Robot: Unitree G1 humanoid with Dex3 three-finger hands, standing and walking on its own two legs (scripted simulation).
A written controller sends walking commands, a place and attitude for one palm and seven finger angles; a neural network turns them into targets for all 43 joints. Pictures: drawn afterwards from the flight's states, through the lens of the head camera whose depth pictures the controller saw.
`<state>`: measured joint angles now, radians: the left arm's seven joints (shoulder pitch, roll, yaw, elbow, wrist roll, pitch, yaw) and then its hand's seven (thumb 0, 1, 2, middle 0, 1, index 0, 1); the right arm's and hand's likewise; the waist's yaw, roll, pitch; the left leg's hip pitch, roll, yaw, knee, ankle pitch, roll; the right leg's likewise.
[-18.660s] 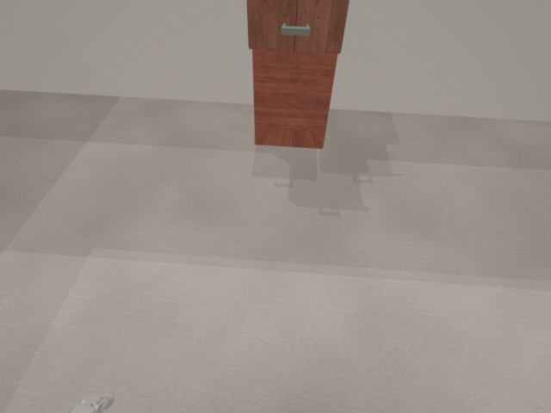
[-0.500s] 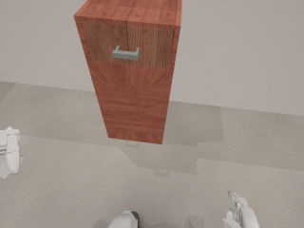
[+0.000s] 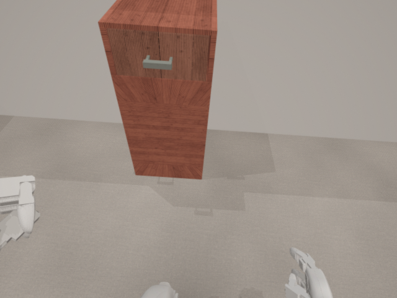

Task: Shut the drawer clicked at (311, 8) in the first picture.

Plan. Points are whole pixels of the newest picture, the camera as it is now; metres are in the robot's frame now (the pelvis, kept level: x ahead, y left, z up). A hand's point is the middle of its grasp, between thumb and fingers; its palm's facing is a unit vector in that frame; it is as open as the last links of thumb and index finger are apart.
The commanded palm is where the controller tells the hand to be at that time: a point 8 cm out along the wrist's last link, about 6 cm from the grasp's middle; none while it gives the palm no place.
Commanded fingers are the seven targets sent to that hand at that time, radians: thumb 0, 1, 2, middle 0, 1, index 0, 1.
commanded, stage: stop stepping back and stand still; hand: left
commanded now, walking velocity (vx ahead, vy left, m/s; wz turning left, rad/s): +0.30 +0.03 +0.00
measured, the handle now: (158, 61) +0.88 +0.22 +0.02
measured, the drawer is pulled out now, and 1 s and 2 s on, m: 0.00 0.00 0.00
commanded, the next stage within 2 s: let the arm hang, fingers relaxed in 1.32 s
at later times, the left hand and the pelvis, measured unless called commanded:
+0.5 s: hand (34, 242) +0.15 +0.22 +0.17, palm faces +0.38 -0.78 -0.51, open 3.2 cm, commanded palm +0.10 +0.26 +0.18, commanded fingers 0.00 0.90 0.90 -1.40 -1.60 -1.40 -1.60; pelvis -0.04 -0.02 +0.00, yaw -1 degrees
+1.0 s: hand (42, 219) +0.18 +0.24 +0.16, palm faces +0.35 -0.82 -0.45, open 3.2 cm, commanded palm +0.12 +0.28 +0.18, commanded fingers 0.00 0.90 0.90 -1.40 -1.60 -1.40 -1.60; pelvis -0.01 +0.00 +0.01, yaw -1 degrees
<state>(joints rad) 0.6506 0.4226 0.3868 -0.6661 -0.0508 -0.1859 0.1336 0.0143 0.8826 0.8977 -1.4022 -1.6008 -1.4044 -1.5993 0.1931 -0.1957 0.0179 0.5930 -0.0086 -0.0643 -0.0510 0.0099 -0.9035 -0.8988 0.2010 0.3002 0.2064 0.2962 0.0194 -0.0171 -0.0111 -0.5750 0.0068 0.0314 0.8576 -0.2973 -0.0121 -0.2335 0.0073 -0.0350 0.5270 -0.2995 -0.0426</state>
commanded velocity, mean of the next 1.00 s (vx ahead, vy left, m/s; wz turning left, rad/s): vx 0.07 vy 0.01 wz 0.00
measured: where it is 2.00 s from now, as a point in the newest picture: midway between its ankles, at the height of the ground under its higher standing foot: outside the picture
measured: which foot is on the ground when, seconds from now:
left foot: up 0.00-0.12, down 0.14-0.34, up 0.36-0.60, down 0.62-1.00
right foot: down 0.00-1.00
